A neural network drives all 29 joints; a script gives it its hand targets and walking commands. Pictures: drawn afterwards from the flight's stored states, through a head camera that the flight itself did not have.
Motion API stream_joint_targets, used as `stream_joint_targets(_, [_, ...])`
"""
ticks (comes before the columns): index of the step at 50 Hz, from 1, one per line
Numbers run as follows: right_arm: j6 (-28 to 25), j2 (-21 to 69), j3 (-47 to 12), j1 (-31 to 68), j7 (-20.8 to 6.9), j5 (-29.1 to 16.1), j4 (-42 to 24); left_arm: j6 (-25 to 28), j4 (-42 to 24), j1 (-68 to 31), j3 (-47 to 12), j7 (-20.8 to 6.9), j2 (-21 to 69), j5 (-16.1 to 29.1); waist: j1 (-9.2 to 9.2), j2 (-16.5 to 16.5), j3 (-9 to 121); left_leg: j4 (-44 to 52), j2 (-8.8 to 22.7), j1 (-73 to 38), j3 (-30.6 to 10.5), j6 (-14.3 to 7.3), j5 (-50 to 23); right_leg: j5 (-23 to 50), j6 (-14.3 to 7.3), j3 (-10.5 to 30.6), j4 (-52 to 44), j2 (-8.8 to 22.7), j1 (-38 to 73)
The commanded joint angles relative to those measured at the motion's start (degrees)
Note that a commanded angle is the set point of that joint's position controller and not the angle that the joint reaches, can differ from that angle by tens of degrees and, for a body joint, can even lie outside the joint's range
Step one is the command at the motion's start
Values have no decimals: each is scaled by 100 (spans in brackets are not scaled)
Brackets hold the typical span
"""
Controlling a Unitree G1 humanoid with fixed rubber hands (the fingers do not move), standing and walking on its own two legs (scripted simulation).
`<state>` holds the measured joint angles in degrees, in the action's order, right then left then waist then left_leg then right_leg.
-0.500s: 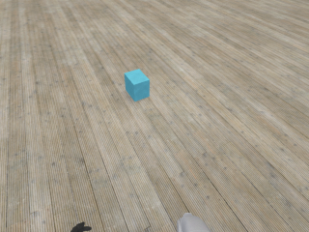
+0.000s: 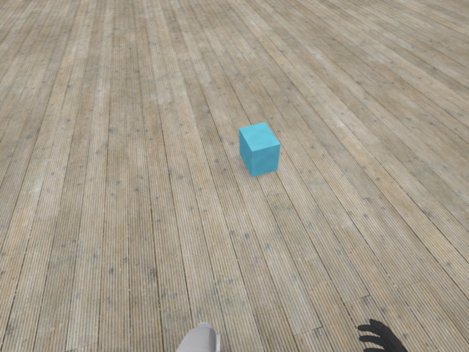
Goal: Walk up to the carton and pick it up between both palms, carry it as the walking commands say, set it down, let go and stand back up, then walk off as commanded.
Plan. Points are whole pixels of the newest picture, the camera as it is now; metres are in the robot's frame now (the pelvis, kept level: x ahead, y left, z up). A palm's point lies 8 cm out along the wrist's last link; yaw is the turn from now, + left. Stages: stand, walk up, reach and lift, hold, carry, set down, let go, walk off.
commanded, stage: walk up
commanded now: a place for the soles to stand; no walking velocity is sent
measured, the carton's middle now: (258, 149) +1.30 -0.03 -0.67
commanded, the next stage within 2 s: none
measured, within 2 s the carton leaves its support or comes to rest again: neither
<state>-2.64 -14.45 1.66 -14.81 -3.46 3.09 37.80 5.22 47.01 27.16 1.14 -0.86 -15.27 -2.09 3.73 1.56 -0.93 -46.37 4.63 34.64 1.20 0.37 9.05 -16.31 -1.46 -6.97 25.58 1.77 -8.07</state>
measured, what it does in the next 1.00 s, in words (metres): walks ahead: left foot, then right foot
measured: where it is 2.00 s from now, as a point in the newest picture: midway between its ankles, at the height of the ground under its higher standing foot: (264, 245)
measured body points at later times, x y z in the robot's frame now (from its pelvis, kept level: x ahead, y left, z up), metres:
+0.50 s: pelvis +0.25 +0.01 +0.00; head +0.26 +0.01 +0.44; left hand +0.41 +0.23 -0.12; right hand +0.19 -0.26 -0.13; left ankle +0.20 +0.14 -0.74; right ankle +0.39 -0.14 -0.70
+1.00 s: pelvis +0.48 -0.01 -0.02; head +0.48 +0.00 +0.43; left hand +0.43 +0.26 -0.16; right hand +0.63 -0.24 -0.11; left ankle +0.57 +0.10 -0.75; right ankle +0.41 -0.14 -0.74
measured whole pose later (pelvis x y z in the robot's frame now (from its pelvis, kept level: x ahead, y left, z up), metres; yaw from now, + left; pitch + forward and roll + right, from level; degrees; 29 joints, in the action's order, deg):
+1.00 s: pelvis +0.48 -0.01 -0.02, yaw +0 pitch -2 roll -1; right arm -4.2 -13.0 1.0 -15.3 -1.6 3.3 36.2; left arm 2.8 47.2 30.2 0.5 -1.2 -15.4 -2.1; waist 3.7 0.6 -1.5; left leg -34.5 1.4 23.2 2.2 -2.1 10.8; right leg -26.3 -0.4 -4.7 39.1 2.9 -9.9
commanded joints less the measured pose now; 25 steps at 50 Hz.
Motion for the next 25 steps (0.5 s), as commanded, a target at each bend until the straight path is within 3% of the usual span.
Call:
stream_joint_targets(1, [-98,-93,23,41,-5,-50,-339,69,-278,-92,156,-39,-836,-5,-217,-769,-698,660,-158,-881,168,-100,-604,-915,-846,897,-1407,1176,-1081])
stream_joint_targets(4, [-151,-170,84,-106,76,-20,-313,-32,-230,92,130,-20,-887,-29,-302,-633,-742,1197,-314,-1458,296,-209,-309,-264,-749,798,-693,1262,-784])
stream_joint_targets(5, [-188,-255,138,-471,123,27,-203,-93,-228,173,90,-18,-839,-34,-452,-383,-575,1378,-429,-1978,352,-262,-66,-22,-652,640,30,1107,-800])
stream_joint_targets(6, [-248,-486,244,-1120,202,100,-59,-141,-281,268,20,-25,-679,-30,-732,80,-92,1288,-344,-3008,50,-389,220,444,-507,406,1291,855,-1203])
stream_joint_targets(7, [-269,-884,375,-1775,302,141,-68,-187,-498,479,-74,-22,-406,-33,-944,1013,830,1541,989,-3950,-1882,-673,1072,-621,-230,91,3321,451,-1941])
stream_joint_targets(8, [-189,-1410,462,-2041,378,21,-147,-241,-788,587,-26,-44,-453,-5,-1004,1269,1102,2801,1962,-4453,-4490,-1240,1828,-1734,34,482,4486,-293,-3135])
stream_joint_targets(9, [-103,-1269,445,-1768,447,-150,-83,-285,-867,146,68,-26,-706,-8,-919,613,487,3053,2043,-4055,-4401,-1372,2521,-1495,109,889,4998,102,-3542])
stream_joint_targets(12, [-208,-704,202,-1019,437,-223,-17,-283,-850,-216,64,-69,-496,-67,-512,349,-273,3173,1506,-2551,-2646,-1275,1718,-847,150,1026,4348,490,-3269])
stream_joint_targets(13, [-271,-591,150,-987,419,-196,67,-303,-769,-94,65,-100,-423,-91,-402,379,-257,3240,1351,-2266,-2229,-1210,1402,-722,220,1026,4095,509,-2997])
stream_joint_targets(15, [-366,-584,125,-1127,404,-121,219,-326,-673,-73,59,-166,-287,-86,-360,442,-205,3287,1177,-2160,-1686,-1237,910,-387,318,890,3822,446,-2882])
stream_joint_targets(20, [-393,-678,113,-1406,341,-116,429,-290,-810,-1075,23,-292,-15,-95,-540,520,-557,3297,867,-2135,-725,-1141,741,745,261,565,2194,427,-2677])
stream_joint_targets(22, [-375,-787,130,-1459,322,-112,470,-258,-840,-1337,43,-302,7,-79,-559,579,-602,3222,887,-2013,-579,-1081,603,1103,158,473,1776,333,-2227])
stream_joint_targets(25, [-292,-931,150,-1483,320,-73,498,-219,-841,-1430,103,-263,-57,-70,-489,596,-707,3013,991,-1910,-520,-974,577,1016,22,366,1276,155,-1502])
